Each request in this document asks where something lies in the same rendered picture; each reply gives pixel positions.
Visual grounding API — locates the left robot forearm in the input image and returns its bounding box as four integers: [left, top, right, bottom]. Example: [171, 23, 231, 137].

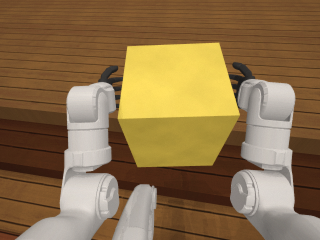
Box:
[60, 82, 116, 210]

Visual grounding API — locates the right robot forearm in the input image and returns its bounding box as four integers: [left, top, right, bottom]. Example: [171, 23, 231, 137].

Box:
[237, 79, 296, 204]

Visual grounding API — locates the robot left hand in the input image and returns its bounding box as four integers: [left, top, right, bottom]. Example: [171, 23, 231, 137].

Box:
[98, 65, 123, 109]

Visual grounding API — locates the robot right hand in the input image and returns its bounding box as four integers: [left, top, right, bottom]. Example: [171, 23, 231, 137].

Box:
[228, 62, 255, 109]

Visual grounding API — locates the robot right upper arm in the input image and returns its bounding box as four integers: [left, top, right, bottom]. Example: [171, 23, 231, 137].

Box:
[230, 169, 320, 240]

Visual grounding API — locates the robot left upper arm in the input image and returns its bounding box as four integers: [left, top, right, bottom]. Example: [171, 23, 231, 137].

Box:
[15, 173, 120, 240]

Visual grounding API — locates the left robot thigh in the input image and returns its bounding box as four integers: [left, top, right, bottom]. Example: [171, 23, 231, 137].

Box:
[112, 184, 157, 240]

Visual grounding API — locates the carton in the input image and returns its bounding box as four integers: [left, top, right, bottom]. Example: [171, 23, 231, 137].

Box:
[117, 42, 240, 167]

